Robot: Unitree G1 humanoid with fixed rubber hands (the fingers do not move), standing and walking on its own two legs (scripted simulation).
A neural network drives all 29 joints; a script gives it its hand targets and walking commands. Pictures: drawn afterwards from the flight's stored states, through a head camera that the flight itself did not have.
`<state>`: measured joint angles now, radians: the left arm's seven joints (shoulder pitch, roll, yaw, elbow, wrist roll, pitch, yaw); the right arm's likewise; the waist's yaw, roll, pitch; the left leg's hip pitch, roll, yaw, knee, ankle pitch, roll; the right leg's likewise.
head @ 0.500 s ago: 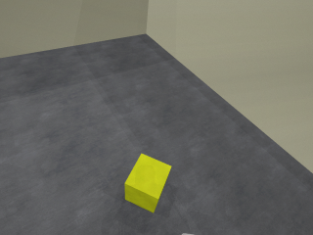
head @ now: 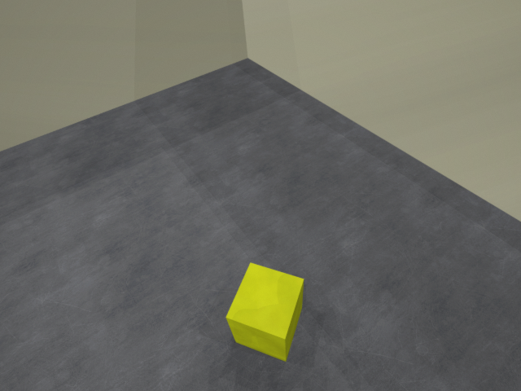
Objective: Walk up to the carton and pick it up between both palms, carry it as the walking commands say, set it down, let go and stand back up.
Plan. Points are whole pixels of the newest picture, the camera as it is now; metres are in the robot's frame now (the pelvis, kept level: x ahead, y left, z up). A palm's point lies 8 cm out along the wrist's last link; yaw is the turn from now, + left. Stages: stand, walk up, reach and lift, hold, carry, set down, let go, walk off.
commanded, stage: walk up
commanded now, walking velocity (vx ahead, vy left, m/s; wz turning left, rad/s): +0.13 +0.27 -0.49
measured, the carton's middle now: (268, 312) +0.50 +0.04 -0.65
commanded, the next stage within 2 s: stand in 1.52 s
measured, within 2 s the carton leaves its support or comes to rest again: neither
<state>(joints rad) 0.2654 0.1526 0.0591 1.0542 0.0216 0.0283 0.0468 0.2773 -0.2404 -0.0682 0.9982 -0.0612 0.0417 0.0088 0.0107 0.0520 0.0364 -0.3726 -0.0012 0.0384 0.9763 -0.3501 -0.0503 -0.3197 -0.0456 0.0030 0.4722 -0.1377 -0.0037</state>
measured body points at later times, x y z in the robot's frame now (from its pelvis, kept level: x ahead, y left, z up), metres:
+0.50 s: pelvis +0.02 +0.12 +0.01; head +0.02 +0.13 +0.46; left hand +0.18 +0.35 -0.12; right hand -0.07 -0.11 -0.13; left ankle +0.00 +0.22 -0.74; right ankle +0.02 -0.01 -0.67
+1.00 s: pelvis +0.12 +0.13 +0.00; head +0.14 +0.12 +0.45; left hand +0.19 +0.37 -0.15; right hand +0.12 -0.12 -0.15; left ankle +0.25 +0.24 -0.73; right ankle +0.06 +0.01 -0.74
